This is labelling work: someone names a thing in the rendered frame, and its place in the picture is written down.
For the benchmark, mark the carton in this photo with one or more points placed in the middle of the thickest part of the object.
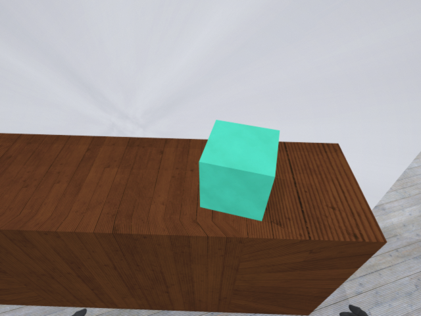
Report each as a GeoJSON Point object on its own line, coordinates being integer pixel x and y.
{"type": "Point", "coordinates": [237, 169]}

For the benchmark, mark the pedestal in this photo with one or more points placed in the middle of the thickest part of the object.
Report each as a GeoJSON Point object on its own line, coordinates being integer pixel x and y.
{"type": "Point", "coordinates": [115, 222]}

